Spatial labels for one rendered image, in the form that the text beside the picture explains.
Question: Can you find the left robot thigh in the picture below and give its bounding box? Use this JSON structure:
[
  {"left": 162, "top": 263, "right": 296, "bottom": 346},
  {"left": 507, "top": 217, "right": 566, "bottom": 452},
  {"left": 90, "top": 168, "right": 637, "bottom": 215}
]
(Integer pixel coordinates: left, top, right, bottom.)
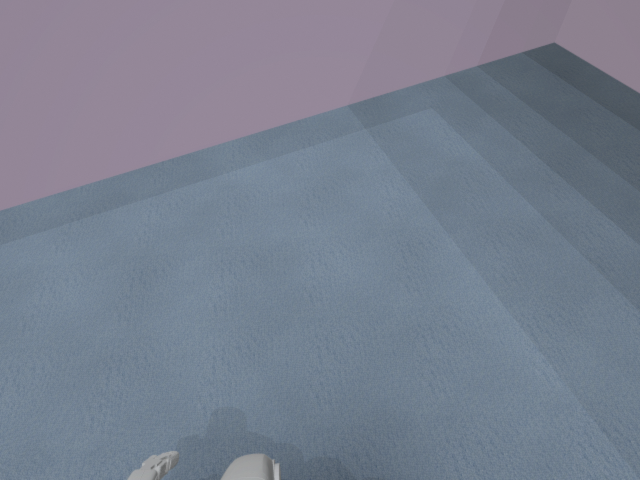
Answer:
[{"left": 220, "top": 454, "right": 281, "bottom": 480}]

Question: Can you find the robot left hand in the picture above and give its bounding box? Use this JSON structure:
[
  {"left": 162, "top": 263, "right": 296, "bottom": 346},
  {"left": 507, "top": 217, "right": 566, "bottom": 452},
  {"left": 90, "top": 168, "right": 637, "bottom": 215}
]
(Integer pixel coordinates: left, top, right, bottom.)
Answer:
[{"left": 127, "top": 451, "right": 179, "bottom": 480}]

